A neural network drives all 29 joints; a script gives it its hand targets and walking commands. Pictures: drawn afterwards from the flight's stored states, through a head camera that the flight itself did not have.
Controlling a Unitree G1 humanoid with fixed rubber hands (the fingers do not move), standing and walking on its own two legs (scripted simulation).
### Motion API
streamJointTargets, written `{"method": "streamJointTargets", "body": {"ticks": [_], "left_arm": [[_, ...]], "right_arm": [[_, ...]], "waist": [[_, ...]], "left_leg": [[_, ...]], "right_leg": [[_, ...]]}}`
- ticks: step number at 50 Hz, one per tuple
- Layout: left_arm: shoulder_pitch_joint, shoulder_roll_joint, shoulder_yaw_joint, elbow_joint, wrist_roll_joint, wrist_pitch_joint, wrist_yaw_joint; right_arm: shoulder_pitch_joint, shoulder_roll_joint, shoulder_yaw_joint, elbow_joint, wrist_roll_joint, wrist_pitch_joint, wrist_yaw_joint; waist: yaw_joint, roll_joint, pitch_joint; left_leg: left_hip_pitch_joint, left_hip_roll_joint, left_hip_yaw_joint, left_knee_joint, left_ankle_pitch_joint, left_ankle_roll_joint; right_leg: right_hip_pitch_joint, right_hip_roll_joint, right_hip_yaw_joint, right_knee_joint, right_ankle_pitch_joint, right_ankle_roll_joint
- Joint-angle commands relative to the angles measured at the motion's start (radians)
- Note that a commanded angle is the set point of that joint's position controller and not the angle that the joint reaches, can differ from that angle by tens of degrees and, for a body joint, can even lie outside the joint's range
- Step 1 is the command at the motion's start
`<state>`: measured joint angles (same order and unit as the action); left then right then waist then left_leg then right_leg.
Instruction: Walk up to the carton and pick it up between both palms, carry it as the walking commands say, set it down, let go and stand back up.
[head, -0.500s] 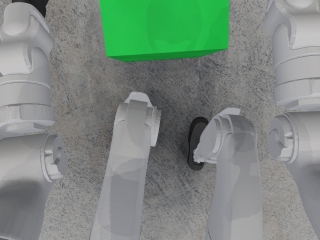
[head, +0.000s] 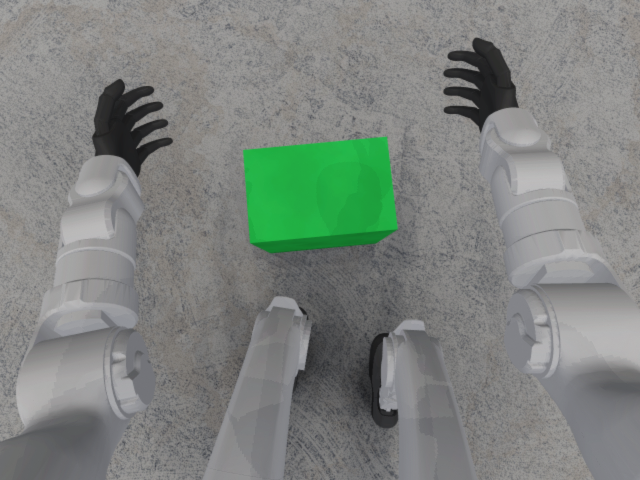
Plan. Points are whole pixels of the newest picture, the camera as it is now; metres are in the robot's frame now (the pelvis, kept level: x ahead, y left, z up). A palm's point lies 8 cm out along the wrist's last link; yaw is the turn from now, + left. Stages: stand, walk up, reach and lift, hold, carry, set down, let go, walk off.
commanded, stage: set down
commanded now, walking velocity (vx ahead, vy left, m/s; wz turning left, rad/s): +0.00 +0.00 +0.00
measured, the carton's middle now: (319, 204) +0.47 +0.08 -0.44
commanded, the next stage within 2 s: let go in 0.26 s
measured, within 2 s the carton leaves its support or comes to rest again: neither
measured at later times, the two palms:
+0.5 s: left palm (85, 141) +0.42 +0.29 +0.00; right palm (531, 100) +0.51 -0.11 +0.01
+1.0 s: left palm out of the picture +0.25 +0.25 +0.11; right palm out of the picture +0.33 -0.19 +0.11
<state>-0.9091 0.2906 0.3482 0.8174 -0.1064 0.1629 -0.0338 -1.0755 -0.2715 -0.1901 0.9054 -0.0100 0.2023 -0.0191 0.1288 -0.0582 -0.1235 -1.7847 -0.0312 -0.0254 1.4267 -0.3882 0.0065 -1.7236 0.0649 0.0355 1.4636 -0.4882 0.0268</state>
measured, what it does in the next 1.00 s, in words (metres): rises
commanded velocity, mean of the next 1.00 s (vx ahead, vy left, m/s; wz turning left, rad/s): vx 0.00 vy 0.00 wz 0.00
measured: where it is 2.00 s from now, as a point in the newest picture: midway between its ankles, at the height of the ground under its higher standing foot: (335, 381)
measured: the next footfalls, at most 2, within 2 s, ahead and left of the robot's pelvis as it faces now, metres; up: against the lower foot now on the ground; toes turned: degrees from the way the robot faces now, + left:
none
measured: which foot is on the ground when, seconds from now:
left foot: down 0.00-1.00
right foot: down 0.00-1.00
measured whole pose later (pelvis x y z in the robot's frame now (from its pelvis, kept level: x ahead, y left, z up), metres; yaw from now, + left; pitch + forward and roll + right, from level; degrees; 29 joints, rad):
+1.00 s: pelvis +0.09 +0.00 +0.18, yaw +2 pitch +10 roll +0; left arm 0.16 0.21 0.04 0.44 -0.03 0.03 -0.09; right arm 0.03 -0.14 -0.10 0.52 -0.06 0.04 0.01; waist 0.07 -0.01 0.00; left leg -0.49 -0.04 -0.03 0.58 -0.25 0.02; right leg -0.44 0.02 0.07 0.59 -0.32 0.01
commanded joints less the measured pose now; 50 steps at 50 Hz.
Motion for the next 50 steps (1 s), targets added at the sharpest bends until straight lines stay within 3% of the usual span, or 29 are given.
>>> {"method": "streamJointTargets", "body": {"ticks": [1,2,3,4,5,6,8,9,10,13,14,15,18,19,21,22,24,25,26,29,31,33,34,37,38,39,42,45,50], "left_arm": [[-0.153,0.203,0.044,-0.168,-0.013,-0.052,-0.025],[-0.138,0.199,0.041,-0.17,0.003,-0.053,-0.026],[-0.126,0.182,0.03,-0.144,-0.014,-0.056,-0.03],[-0.12,0.2,0.053,-0.21,0.001,-0.062,-0.034],[-0.116,0.211,0.057,-0.225,-0.01,-0.065,-0.038],[-0.072,0.197,0.049,-0.159,-0.01,-0.063,-0.045],[-0.076,0.177,0.033,-0.168,-0.013,-0.069,-0.062],[-0.066,0.172,0.027,-0.169,-0.011,-0.076,-0.064],[-0.065,0.159,0.034,-0.126,-0.007,-0.076,-0.067],[-0.062,0.113,0.017,-0.078,0.024,-0.101,-0.082],[-0.077,0.116,0.046,-0.122,0.038,-0.115,-0.084],[-0.085,0.08,0.027,-0.101,0.048,-0.122,-0.08],[-0.013,0.091,0.053,-0.045,0.086,-0.122,-0.086],[0.044,0.094,0.043,-0.034,0.102,-0.123,-0.091],[0.16,0.121,0.061,-0.092,0.156,-0.134,-0.087],[0.253,0.096,0.018,-0.107,0.153,-0.127,-0.095],[0.234,0.127,0.012,-0.201,0.178,-0.134,-0.107],[0.286,0.148,0.013,-0.267,0.197,-0.138,-0.109],[0.298,0.156,0.004,-0.32,0.182,-0.137,-0.111],[0.441,0.155,-0.058,-0.415,0.157,-0.13,-0.114],[0.52,0.112,-0.092,-0.398,0.109,-0.119,-0.127],[0.626,0.09,-0.136,-0.391,0.104,-0.119,-0.124],[0.629,0.09,-0.134,-0.415,0.115,-0.125,-0.122],[0.752,0.039,-0.199,-0.375,0.067,-0.138,-0.112],[0.799,0.042,-0.211,-0.383,0.081,-0.14,-0.106],[0.83,0.036,-0.224,-0.386,0.064,-0.147,-0.1],[0.91,0.016,-0.243,-0.389,0.067,-0.148,-0.079],[0.975,0.02,-0.272,-0.447,0.075,-0.151,-0.059],[1.04,0.039,-0.283,-0.549,0.081,-0.156,-0.04]], "right_arm": [[-0.216,-0.101,0.006,-0.205,-0.014,-0.038,-0.01],[-0.201,-0.087,0.001,-0.192,0.002,-0.036,-0.011],[-0.212,-0.086,0.021,-0.227,0.0,-0.039,-0.007],[-0.184,-0.068,0.027,-0.235,0.009,-0.035,-0.009],[-0.171,-0.09,0.008,-0.246,-0.008,-0.039,-0.013],[-0.161,-0.047,0.044,-0.228,0.019,-0.036,-0.01],[-0.16,-0.053,0.033,-0.254,0.017,-0.04,-0.01],[-0.176,-0.056,0.026,-0.289,0.013,-0.051,-0.01],[-0.099,-0.05,0.016,-0.174,-0.021,-0.045,-0.015],[-0.06,-0.017,-0.021,-0.121,-0.05,-0.071,-0.021],[-0.082,-0.006,-0.022,-0.158,-0.046,-0.087,-0.019],[-0.082,-0.002,-0.047,-0.151,-0.048,-0.101,-0.02],[0.034,0.028,-0.048,-0.096,-0.08,-0.098,-0.033],[0.047,0.004,-0.077,-0.15,-0.112,-0.109,-0.036],[0.181,0.022,-0.063,-0.182,-0.127,-0.113,-0.049],[0.283,0.014,-0.08,-0.203,-0.145,-0.112,-0.06],[0.273,0.066,-0.055,-0.286,-0.119,-0.114,-0.071],[0.337,0.073,-0.057,-0.357,-0.133,-0.122,-0.076],[0.356,0.064,-0.029,-0.397,-0.111,-0.119,-0.08],[0.44,0.068,0.024,-0.556,-0.065,-0.123,-0.073],[0.532,0.058,0.047,-0.563,-0.041,-0.121,-0.062],[0.616,0.037,0.043,-0.556,-0.044,-0.128,-0.044],[0.621,0.038,0.051,-0.569,-0.025,-0.131,-0.039],[0.749,0.038,0.046,-0.492,-0.035,-0.146,-0.016],[0.81,0.044,0.06,-0.451,-0.034,-0.15,-0.006],[0.846,0.051,0.063,-0.441,-0.045,-0.158,0.001],[0.907,0.05,0.073,-0.43,-0.049,-0.172,0.018],[0.978,0.034,0.071,-0.475,-0.048,-0.183,0.024],[1.119,0.005,0.053,-0.538,-0.05,-0.197,0.032]], "waist": [[0.067,-0.077,-0.91],[0.08,-0.011,-0.898],[0.068,-0.071,-0.898],[0.101,-0.045,-0.941],[0.074,-0.073,-0.935],[0.104,-0.061,-0.918],[0.099,-0.03,-0.896],[0.088,-0.042,-0.907],[0.046,-0.061,-0.844],[0.008,-0.031,-0.754],[0.026,-0.034,-0.792],[0.016,0.028,-0.762],[0.011,0.023,-0.793],[-0.014,0.009,-0.832],[0.028,0.065,-0.919],[-0.021,0.06,-0.945],[0.019,0.098,-0.905],[-0.01,0.048,-0.925],[0.02,0.069,-0.978],[0.023,0.076,-0.952],[-0.029,0.059,-0.825],[-0.04,0.081,-0.674],[-0.018,0.126,-0.638],[-0.055,0.052,-0.442],[-0.042,0.106,-0.376],[-0.051,0.047,-0.336],[-0.059,0.038,-0.17],[-0.054,0.096,-0.097],[-0.087,0.072,-0.036]], "left_leg": [[0.679,-0.013,0.066,-0.237,0.363,-0.05],[0.711,-0.014,0.067,-0.258,0.366,-0.057],[0.709,-0.014,0.066,-0.287,0.35,-0.053],[0.746,-0.015,0.07,-0.302,0.404,-0.052],[0.741,-0.017,0.067,-0.322,0.414,-0.049],[0.748,-0.015,0.068,-0.344,0.43,-0.043],[0.766,-0.016,0.072,-0.384,0.432,-0.044],[0.807,-0.015,0.055,-0.401,0.461,-0.04],[0.777,-0.011,0.05,-0.407,0.44,-0.044],[0.787,-0.005,0.031,-0.436,0.478,-0.055],[0.822,-0.006,0.025,-0.45,0.518,-0.05],[0.864,0.002,0.016,-0.454,0.563,-0.065],[0.882,0.003,0.028,-0.473,0.605,-0.061],[0.935,0.004,0.016,-0.466,0.661,-0.058],[1.058,-0.001,0.023,-0.481,0.734,-0.057],[1.109,-0.004,0.026,-0.494,0.738,-0.058],[1.157,-0.002,0.012,-0.517,0.768,-0.03],[1.176,-0.003,0.003,-0.528,0.777,-0.016],[1.227,-0.009,0.015,-0.54,0.746,-0.011],[1.382,0.0,-0.011,-0.591,0.805,0.01],[1.409,0.006,-0.02,-0.631,0.692,0.017],[1.437,0.007,-0.027,-0.681,0.602,0.001],[1.475,0.008,-0.037,-0.705,0.592,-0.004],[1.464,0.024,-0.042,-0.759,0.414,-0.012],[1.495,0.023,-0.043,-0.78,0.386,-0.023],[1.467,0.023,-0.043,-0.802,0.335,-0.024],[1.498,0.022,-0.017,-0.868,0.215,-0.028],[1.56,0.02,-0.005,-0.908,0.288,-0.043],[1.692,0.002,0.006,-0.947,0.408,-0.034]], "right_leg": [[0.543,0.025,-0.042,-0.255,0.191,0.014],[0.507,0.023,-0.037,-0.269,0.185,0.01],[0.552,0.024,-0.036,-0.305,0.184,0.012],[0.603,0.018,-0.024,-0.319,0.235,0.015],[0.651,0.016,-0.021,-0.34,0.265,0.018],[0.654,0.015,-0.012,-0.361,0.288,0.017],[0.702,0.011,-0.001,-0.41,0.295,0.014],[0.698,0.014,-0.004,-0.423,0.323,0.016],[0.692,0.005,-0.003,-0.441,0.314,0.016],[0.621,0.008,-0.018,-0.47,0.347,0.014],[0.625,0.011,-0.01,-0.489,0.358,0.012],[0.559,0.014,-0.021,-0.489,0.361,0.003],[0.654,0.01,-0.008,-0.533,0.429,0.005],[0.646,0.015,-0.017,-0.534,0.464,0.009],[0.701,0.018,-0.015,-0.541,0.513,0.014],[0.771,0.02,-0.017,-0.565,0.541,0.011],[0.752,0.021,0.001,-0.58,0.53,0.014],[0.827,0.026,0.0,-0.595,0.588,0.017],[0.88,0.022,0.007,-0.594,0.558,0.016],[0.897,0.029,-0.019,-0.63,0.532,0.018],[0.926,0.017,-0.018,-0.689,0.437,0.007],[0.913,0.013,-0.028,-0.734,0.344,0.001],[0.881,0.008,-0.026,-0.748,0.304,-0.001],[0.937,0.0,-0.035,-0.804,0.203,-0.011],[0.927,-0.009,-0.031,-0.826,0.184,-0.022],[1.003,-0.007,-0.033,-0.837,0.179,-0.021],[1.084,-0.02,-0.038,-0.902,0.136,-0.033],[1.194,-0.022,-0.035,-0.951,0.204,-0.045],[1.35,-0.013,-0.034,-1.02,0.31,-0.034]]}}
